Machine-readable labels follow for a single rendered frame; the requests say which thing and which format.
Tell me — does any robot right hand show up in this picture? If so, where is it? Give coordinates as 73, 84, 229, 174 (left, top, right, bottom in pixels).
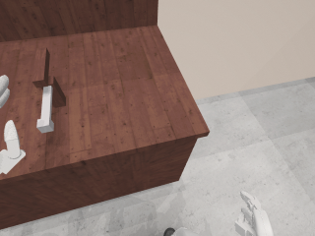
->
234, 191, 275, 236

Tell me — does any tap lever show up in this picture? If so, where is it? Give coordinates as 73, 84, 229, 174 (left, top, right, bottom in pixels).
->
36, 86, 54, 133

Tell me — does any robot left hand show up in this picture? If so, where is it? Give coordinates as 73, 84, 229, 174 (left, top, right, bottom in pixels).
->
0, 75, 26, 174

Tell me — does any counter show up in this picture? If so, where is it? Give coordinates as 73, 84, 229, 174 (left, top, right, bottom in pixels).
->
0, 0, 210, 230

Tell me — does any right robot shin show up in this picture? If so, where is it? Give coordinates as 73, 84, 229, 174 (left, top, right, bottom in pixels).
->
172, 227, 188, 235

